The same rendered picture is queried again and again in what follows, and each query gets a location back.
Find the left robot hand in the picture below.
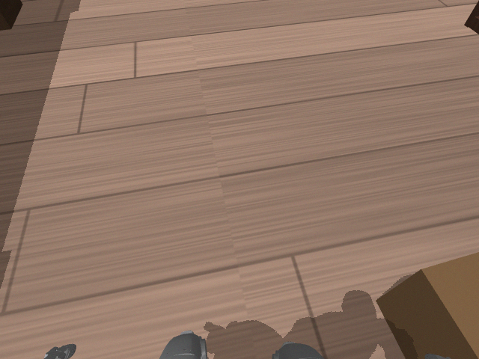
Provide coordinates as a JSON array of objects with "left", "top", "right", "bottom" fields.
[{"left": 44, "top": 344, "right": 76, "bottom": 359}]

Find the bookshelf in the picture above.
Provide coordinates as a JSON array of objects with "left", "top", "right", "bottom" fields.
[{"left": 464, "top": 1, "right": 479, "bottom": 34}]

